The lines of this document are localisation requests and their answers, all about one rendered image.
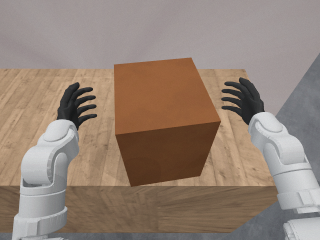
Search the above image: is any right robot forearm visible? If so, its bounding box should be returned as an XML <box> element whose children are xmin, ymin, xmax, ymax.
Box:
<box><xmin>248</xmin><ymin>112</ymin><xmax>320</xmax><ymax>215</ymax></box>

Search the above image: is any left robot forearm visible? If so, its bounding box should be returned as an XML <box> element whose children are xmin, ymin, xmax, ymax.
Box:
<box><xmin>12</xmin><ymin>119</ymin><xmax>80</xmax><ymax>240</ymax></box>

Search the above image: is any carton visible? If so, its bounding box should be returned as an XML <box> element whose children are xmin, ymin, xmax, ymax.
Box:
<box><xmin>114</xmin><ymin>57</ymin><xmax>221</xmax><ymax>187</ymax></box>

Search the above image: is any right robot hand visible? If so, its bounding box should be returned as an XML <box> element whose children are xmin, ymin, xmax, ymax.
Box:
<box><xmin>221</xmin><ymin>77</ymin><xmax>265</xmax><ymax>126</ymax></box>

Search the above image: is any pedestal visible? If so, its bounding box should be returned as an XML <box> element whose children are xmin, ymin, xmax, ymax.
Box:
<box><xmin>0</xmin><ymin>68</ymin><xmax>279</xmax><ymax>233</ymax></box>

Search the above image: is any left robot hand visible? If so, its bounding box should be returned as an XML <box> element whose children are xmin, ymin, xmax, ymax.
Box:
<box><xmin>56</xmin><ymin>82</ymin><xmax>97</xmax><ymax>131</ymax></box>

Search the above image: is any right robot upper arm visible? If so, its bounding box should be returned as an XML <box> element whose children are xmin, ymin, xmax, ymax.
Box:
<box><xmin>283</xmin><ymin>217</ymin><xmax>320</xmax><ymax>240</ymax></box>

